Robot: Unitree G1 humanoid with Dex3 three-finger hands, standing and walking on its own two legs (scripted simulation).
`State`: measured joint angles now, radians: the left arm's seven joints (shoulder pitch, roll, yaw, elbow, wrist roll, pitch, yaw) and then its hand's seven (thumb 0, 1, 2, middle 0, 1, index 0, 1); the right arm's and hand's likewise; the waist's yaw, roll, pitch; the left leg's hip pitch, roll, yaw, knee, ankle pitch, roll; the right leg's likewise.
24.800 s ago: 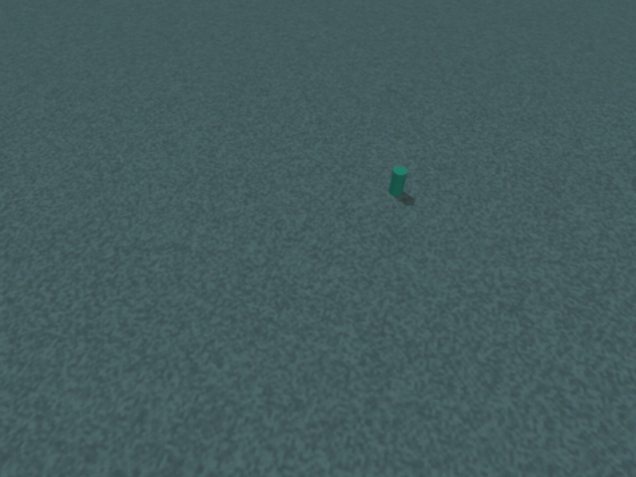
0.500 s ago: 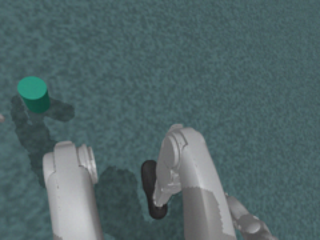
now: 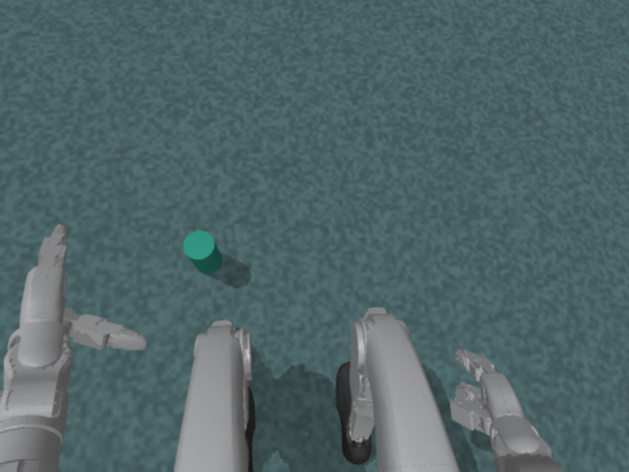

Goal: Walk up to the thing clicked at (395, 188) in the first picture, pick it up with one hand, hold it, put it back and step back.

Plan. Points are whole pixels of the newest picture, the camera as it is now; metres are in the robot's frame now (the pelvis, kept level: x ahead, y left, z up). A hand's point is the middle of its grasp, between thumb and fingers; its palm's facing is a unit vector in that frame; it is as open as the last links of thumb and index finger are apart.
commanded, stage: home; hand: left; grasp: from the side
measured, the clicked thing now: (204, 253) +0.49 +0.20 -0.44
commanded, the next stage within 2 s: none
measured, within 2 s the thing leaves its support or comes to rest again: neither
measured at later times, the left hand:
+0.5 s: hand (63, 328) +0.27 +0.21 +0.10, palm faces +0.11 -0.94 -0.33, open 17.6 cm
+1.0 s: hand (14, 379) +0.24 +0.20 +0.16, palm faces +0.15 -0.95 -0.29, open 17.7 cm
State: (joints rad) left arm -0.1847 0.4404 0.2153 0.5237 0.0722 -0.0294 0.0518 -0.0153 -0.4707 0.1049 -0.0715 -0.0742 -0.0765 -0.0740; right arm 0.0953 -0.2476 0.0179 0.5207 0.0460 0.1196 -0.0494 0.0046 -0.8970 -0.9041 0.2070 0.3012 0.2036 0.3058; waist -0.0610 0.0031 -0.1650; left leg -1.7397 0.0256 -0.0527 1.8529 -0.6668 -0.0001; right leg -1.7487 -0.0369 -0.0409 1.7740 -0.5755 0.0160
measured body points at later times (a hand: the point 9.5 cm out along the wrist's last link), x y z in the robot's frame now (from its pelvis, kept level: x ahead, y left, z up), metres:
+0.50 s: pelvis +0.07 +0.00 +0.19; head +0.13 +0.02 +0.63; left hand +0.26 +0.25 +0.12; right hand +0.22 -0.25 +0.10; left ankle +0.07 +0.12 -0.47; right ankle +0.10 -0.13 -0.47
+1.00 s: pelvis +0.07 +0.01 +0.22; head +0.09 +0.01 +0.67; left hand +0.22 +0.25 +0.18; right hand +0.25 -0.22 +0.15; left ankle +0.07 +0.12 -0.47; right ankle +0.10 -0.13 -0.47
